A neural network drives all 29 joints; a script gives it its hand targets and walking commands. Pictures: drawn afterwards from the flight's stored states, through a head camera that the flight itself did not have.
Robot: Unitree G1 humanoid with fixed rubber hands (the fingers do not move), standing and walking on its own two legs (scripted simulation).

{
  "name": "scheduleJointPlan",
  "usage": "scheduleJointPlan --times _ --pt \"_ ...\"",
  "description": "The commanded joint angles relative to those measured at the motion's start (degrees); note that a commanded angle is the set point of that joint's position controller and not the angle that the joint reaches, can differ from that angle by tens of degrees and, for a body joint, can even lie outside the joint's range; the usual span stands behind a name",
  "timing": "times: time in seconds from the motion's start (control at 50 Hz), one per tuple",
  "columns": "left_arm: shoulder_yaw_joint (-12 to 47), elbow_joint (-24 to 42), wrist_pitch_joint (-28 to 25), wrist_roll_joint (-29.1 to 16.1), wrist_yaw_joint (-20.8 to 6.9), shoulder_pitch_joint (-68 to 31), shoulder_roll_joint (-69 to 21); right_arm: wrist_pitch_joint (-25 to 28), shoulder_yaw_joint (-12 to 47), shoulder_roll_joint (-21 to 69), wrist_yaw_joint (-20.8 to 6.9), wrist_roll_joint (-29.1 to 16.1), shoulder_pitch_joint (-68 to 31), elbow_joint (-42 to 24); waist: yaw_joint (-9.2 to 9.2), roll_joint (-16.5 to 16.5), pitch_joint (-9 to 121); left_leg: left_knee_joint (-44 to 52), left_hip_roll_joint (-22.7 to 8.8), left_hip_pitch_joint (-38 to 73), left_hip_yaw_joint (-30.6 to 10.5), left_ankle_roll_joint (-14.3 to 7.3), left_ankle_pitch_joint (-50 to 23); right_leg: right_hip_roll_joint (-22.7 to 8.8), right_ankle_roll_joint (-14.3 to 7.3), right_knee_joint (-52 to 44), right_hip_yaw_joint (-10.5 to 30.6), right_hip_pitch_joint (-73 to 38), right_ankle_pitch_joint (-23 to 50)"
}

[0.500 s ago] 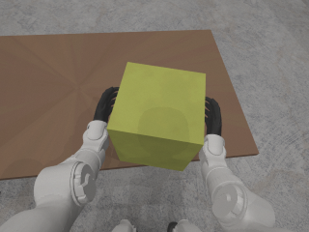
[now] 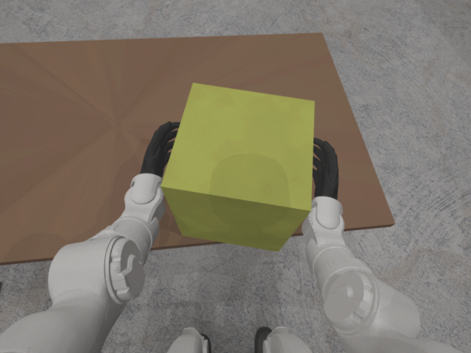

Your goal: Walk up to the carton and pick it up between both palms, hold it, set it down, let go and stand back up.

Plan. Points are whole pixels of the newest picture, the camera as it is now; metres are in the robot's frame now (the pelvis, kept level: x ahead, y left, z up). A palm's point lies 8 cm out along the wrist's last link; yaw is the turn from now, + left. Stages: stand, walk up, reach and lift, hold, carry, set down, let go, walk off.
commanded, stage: reach and lift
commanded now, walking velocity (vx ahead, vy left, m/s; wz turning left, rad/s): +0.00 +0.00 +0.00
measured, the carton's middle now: (240, 176) +0.43 -0.02 -0.05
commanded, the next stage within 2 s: none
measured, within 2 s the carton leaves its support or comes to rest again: leaves its support in 1.04 s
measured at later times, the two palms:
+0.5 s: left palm (155, 168) +0.43 +0.14 +0.00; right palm (324, 189) +0.39 -0.16 -0.01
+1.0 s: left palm (153, 171) +0.42 +0.14 +0.00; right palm (325, 183) +0.39 -0.16 +0.00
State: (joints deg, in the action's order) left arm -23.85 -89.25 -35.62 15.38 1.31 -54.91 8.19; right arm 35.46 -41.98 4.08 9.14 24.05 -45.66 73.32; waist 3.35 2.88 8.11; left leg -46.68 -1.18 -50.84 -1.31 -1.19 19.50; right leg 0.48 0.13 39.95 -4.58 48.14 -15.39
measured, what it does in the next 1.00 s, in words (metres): stands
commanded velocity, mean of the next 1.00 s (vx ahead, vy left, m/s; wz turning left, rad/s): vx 0.00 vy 0.00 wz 0.00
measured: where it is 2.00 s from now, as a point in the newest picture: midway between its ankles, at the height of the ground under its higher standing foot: outside the picture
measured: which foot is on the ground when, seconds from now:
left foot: down 0.00-1.00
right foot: down 0.00-1.00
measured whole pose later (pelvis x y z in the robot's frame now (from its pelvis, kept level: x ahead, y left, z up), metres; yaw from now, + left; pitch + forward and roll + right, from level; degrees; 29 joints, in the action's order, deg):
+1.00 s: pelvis +0.01 +0.00 +0.00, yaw +0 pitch +24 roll -4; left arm -4.6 -93.7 -38.8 -4.9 3.6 -51.7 7.1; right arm 34.3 -20.1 0.1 12.7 7.8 -43.9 79.2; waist 2.7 3.6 12.5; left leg -45.1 -2.0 -49.8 -1.4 -0.9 19.8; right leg 1.2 -0.1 37.5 -5.0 46.8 -15.2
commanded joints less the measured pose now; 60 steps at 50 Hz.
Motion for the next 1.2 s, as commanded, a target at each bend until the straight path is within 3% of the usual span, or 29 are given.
scheduleJointPlan --times 0.0,0.16,0.32,0.44,0.5,0.54,0.56,0.58,0.6,0.78,0.98,1.1,1.18 --pt "9.10 -0.58 -1.20 6.99 -5.99 -24.87 -32.03 0.36 15.84 33.67 -9.56 9.96 -21.97 8.62 2.78 3.50 34.92 2.82 -0.05 22.46 2.78 5.34 -22.03 0.77 -2.31 -2.90 -1.39 -14.01 15.96" --pt "9.55 -0.93 -1.64 6.56 -5.63 -24.75 -33.00 1.29 15.89 32.92 -9.66 9.79 -22.69 9.79 2.74 4.00 35.67 2.17 -0.90 24.32 2.25 6.00 -25.59 1.50 -2.81 -3.08 -2.36 -11.53 16.45" --pt "10.82 0.17 -3.37 6.26 -4.31 -23.70 -33.45 2.76 18.86 32.57 -10.17 8.07 -21.94 11.25 1.49 4.90 35.30 2.57 -1.19 27.31 2.22 6.41 -29.86 1.93 -3.34 -4.12 -2.63 -11.80 18.33" --pt "14.78 3.20 -6.43 3.98 -3.76 -25.47 -35.82 6.54 19.90 32.14 -9.89 8.26 -23.45 11.65 1.54 5.42 39.02 3.70 -1.33 30.90 2.35 7.89 -35.07 2.65 -3.18 -6.13 -3.28 -12.59 21.57" --pt "15.78 1.38 -7.49 3.01 -3.65 -24.96 -35.27 7.14 21.27 31.49 -9.94 7.75 -23.68 12.73 0.96 4.60 39.36 4.21 -1.19 28.98 2.55 7.32 -34.05 2.70 -2.96 -6.21 -2.84 -13.26 22.09" --pt "16.53 1.64 -7.12 2.51 -3.86 -24.64 -34.68 6.36 22.09 31.89 -9.56 6.95 -22.52 14.27 1.74 3.78 37.99 4.81 -0.76 28.09 2.89 6.89 -32.00 2.44 -2.57 -6.70 -2.22 -14.98 22.59" --pt "15.19 1.21 -8.58 0.31 -3.93 -21.38 -30.86 6.51 24.32 32.98 -9.78 6.72 -21.69 11.31 -2.76 0.26 39.68 4.82 -0.70 24.70 3.35 4.55 -29.28 2.39 -1.25 -5.68 -1.51 -16.89 19.48" --pt "16.10 0.86 -8.91 -0.30 -4.01 -22.06 -30.13 6.08 24.57 32.69 -9.78 6.38 -21.68 12.47 -1.12 0.30 39.90 5.69 -0.65 23.15 3.29 4.21 -27.20 2.53 -0.94 -5.52 -1.56 -17.67 19.36" --pt "16.51 1.21 -9.19 -1.66 -3.91 -22.54 -29.76 5.69 24.91 32.98 -9.58 6.22 -22.01 13.32 -1.59 0.43 39.15 5.63 0.08 20.28 3.70 4.17 -26.04 2.32 -0.79 -5.20 -0.94 -19.57 19.48" --pt "21.66 2.21 -8.45 -7.55 -5.04 -27.32 -31.74 3.99 31.92 35.92 -8.11 0.83 -24.85 13.10 -0.25 0.71 40.65 4.33 1.36 17.94 3.46 3.72 -24.85 2.56 -0.07 -3.13 0.55 -23.56 22.95" --pt "30.58 9.65 -5.02 -14.20 -4.62 -31.34 -40.27 -1.21 43.99 40.96 -6.94 -9.06 -28.71 -0.13 1.42 3.23 47.31 2.24 2.07 21.74 0.16 4.68 -30.91 3.13 0.07 -1.44 1.63 -27.29 29.53" --pt "37.24 20.21 -1.82 -17.41 -3.46 -33.56 -46.45 -7.37 52.30 44.19 -6.63 -15.38 -29.95 -13.21 3.21 5.07 50.33 1.96 2.06 26.99 -2.82 5.78 -35.73 3.90 0.29 -1.58 2.09 -28.27 31.21" --pt "40.69 28.54 2.14 -18.71 -2.61 -32.91 -48.85 -13.99 58.60 45.08 -6.10 -20.09 -28.73 -22.88 4.60 4.55 47.71 3.98 2.01 32.07 -5.10 6.18 -38.53 4.13 0.87 -3.98 2.35 -29.16 30.43"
